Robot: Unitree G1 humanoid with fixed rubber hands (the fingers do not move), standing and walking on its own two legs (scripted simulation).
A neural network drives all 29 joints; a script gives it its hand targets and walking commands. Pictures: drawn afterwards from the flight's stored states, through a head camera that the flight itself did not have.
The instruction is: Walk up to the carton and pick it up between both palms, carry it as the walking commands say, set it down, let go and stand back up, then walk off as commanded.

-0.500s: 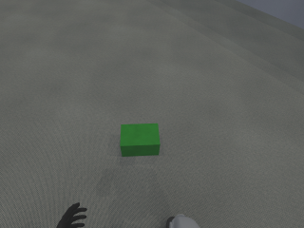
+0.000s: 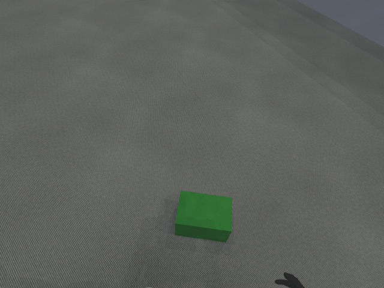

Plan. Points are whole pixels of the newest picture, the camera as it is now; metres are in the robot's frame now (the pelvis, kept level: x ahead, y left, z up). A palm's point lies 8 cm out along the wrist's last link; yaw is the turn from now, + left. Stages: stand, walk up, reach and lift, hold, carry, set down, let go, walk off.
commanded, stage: walk up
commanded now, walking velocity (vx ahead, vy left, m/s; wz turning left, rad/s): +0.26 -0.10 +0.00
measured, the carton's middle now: (203, 216) +0.57 -0.07 -0.68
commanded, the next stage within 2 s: none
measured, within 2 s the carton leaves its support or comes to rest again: neither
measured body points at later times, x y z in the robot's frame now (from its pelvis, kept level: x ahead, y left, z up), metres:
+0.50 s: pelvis +0.09 -0.02 +0.01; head +0.09 -0.04 +0.46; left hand +0.19 +0.20 -0.12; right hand +0.07 -0.25 -0.16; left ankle +0.09 +0.11 -0.72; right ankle +0.14 -0.14 -0.73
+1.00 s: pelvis +0.17 -0.05 +0.02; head +0.19 -0.07 +0.47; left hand +0.13 +0.18 -0.13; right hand +0.21 -0.29 -0.14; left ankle +0.19 +0.08 -0.69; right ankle +0.16 -0.18 -0.73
